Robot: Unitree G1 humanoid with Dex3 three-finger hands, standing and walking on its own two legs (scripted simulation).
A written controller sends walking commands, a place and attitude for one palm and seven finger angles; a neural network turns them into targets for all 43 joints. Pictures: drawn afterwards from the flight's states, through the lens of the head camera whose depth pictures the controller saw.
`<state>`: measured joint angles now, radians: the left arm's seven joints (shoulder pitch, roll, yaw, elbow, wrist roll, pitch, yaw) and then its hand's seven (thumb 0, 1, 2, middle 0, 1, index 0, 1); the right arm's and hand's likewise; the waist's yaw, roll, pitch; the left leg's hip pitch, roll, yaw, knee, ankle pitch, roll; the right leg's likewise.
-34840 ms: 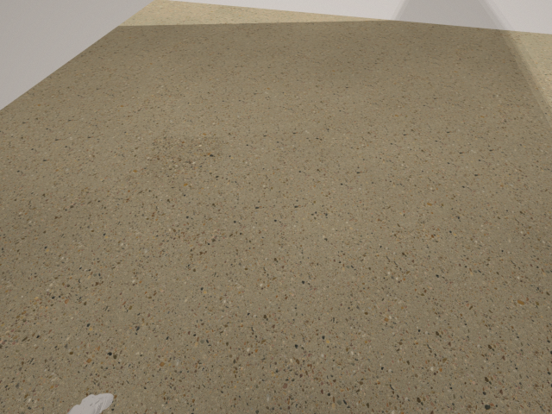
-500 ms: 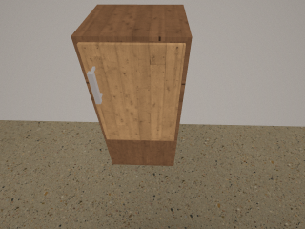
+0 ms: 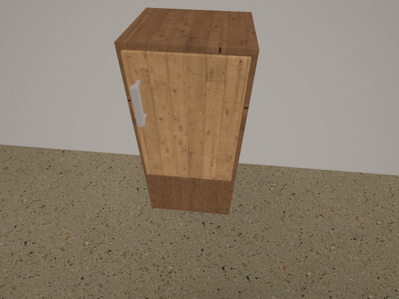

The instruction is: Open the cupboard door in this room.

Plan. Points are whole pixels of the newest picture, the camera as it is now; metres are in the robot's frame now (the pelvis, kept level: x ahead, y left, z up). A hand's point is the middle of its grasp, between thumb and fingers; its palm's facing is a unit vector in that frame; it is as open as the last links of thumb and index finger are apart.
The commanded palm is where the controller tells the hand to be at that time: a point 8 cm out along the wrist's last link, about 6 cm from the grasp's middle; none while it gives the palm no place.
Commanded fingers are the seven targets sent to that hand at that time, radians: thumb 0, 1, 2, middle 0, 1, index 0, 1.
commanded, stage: come to a stop and stand still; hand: left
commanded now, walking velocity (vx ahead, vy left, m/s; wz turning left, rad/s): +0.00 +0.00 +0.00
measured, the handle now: (139, 103) +0.73 +0.26 +0.00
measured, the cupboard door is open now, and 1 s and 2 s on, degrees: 0 0 0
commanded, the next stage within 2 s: look again from close up in 0.36 s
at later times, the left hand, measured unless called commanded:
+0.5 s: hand out of the picture -0.01 +0.15 -0.17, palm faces +0.06 -0.98 -0.20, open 7.3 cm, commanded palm none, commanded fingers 0.00 0.90 0.90 -0.20 -0.30 -0.20 -0.30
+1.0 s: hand out of the picture +0.01 +0.14 -0.17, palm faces +0.06 -0.98 -0.17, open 7.3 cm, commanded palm none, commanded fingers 0.00 0.90 0.90 -0.20 -0.30 -0.20 -0.30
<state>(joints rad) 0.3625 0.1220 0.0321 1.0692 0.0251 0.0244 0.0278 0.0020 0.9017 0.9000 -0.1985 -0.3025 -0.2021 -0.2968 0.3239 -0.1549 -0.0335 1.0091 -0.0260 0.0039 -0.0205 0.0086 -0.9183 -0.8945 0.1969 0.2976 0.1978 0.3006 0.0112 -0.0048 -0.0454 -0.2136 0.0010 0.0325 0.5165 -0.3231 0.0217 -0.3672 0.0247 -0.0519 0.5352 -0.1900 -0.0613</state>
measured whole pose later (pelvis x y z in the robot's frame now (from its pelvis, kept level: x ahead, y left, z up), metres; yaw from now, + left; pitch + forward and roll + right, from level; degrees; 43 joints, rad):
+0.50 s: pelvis -0.01 -0.02 +0.00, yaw +0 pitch -1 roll +2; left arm 0.29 0.14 0.03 1.10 0.01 0.00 0.02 0.01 0.93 0.90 -0.20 -0.30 -0.20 -0.30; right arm 0.46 -0.09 0.00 1.13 -0.03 0.01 -0.03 0.01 -0.91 -0.89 0.20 0.30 0.20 0.30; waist -0.01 0.00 0.00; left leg -0.23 0.00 0.00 0.49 -0.25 -0.01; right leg -0.34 0.03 -0.05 0.48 -0.13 -0.07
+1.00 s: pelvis +0.03 -0.01 +0.01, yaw +0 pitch +1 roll +1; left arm 0.32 0.11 0.01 1.14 0.01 -0.02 0.02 0.01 0.92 0.90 -0.20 -0.30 -0.20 -0.30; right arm 0.38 -0.09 0.01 1.11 -0.02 -0.02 -0.04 0.00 -0.91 -0.89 0.20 0.30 0.20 0.30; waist 0.00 0.01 0.00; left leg -0.17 0.01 0.00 0.45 -0.29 -0.01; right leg -0.30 0.04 -0.05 0.45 -0.17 -0.07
